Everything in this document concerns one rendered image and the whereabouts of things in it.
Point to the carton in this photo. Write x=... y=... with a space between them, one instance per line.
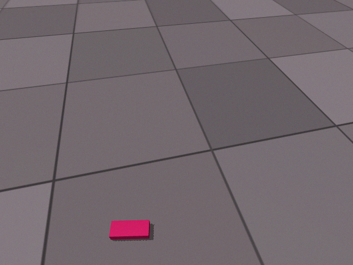
x=129 y=229

